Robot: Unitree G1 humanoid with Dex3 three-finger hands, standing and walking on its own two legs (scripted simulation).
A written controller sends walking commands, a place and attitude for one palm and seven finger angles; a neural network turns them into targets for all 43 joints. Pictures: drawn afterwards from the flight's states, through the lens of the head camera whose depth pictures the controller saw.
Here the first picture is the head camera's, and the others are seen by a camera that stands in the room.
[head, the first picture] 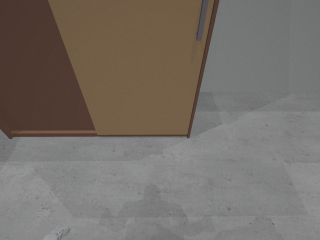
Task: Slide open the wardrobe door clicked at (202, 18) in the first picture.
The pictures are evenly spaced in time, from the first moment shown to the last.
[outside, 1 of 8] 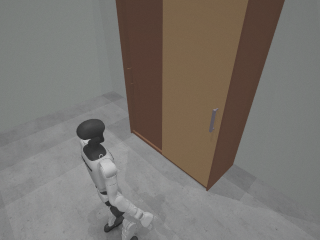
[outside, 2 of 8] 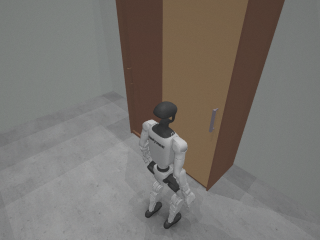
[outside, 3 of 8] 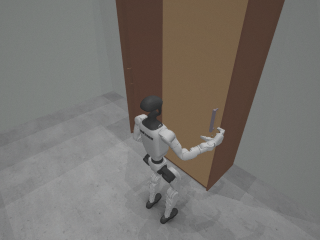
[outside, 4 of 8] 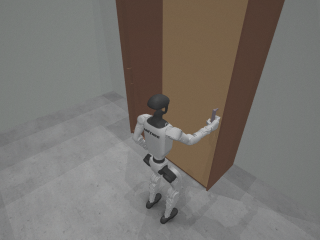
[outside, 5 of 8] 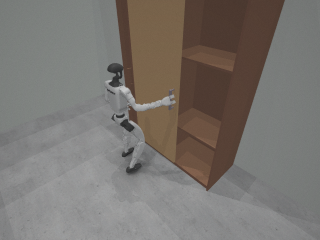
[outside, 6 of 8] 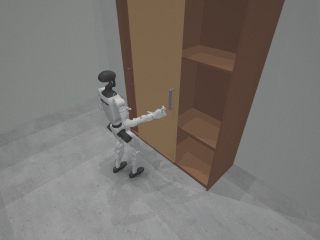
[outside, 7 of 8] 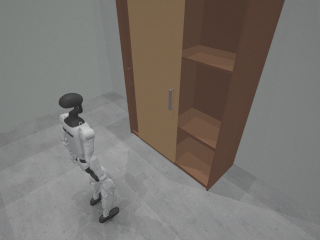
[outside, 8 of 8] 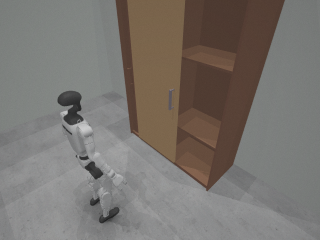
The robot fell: no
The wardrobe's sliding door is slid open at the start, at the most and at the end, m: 0.00 0.49 0.49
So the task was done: yes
